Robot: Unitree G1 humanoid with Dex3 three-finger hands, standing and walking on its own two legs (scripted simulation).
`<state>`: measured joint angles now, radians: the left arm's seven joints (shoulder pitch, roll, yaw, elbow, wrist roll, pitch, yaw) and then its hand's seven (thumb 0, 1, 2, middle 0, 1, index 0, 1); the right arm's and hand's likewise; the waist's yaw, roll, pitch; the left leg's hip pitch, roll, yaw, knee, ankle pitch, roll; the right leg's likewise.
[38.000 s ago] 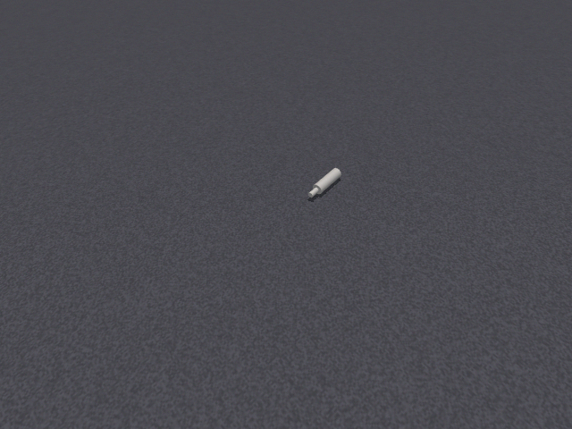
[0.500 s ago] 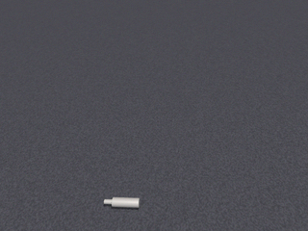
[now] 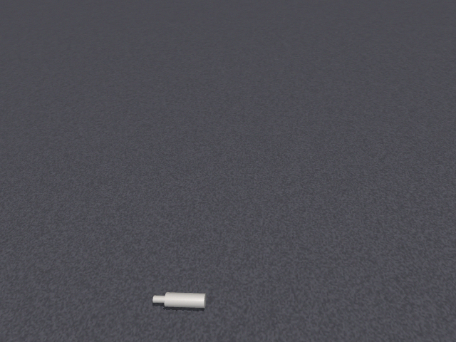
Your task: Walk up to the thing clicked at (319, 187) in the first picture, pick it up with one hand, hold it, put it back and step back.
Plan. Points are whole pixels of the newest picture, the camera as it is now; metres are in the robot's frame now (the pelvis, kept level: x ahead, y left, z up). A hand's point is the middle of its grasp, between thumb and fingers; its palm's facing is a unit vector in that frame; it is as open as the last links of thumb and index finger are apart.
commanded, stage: stand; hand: left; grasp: from above
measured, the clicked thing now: (179, 299) +0.45 +0.28 -0.75
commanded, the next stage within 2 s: step back in 0.68 s
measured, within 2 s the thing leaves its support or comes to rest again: neither
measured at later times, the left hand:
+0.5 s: hand out of the picture +0.08 +0.25 -0.16, palm faces -0.01 -0.94 -0.34, open 7.4 cm
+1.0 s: hand out of the picture +0.10 +0.32 -0.18, palm faces +0.00 -0.93 -0.38, open 7.4 cm
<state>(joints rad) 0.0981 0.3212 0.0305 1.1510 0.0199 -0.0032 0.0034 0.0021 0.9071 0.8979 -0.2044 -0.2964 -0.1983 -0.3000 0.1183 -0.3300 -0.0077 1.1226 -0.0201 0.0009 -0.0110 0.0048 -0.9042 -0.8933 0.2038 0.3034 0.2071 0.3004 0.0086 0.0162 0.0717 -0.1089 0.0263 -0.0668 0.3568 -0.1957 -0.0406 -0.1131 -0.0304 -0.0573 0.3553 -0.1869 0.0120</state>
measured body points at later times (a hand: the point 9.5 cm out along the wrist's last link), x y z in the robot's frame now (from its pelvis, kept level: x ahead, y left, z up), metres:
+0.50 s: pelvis +0.00 +0.00 +0.00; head +0.02 -0.01 +0.45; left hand +0.08 +0.29 -0.13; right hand +0.07 -0.30 -0.14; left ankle +0.00 +0.15 -0.75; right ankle +0.01 -0.13 -0.75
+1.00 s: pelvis -0.05 +0.05 -0.03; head +0.03 +0.07 +0.41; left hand +0.10 +0.36 -0.16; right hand +0.02 -0.29 -0.14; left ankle -0.04 +0.15 -0.75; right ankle +0.00 -0.12 -0.73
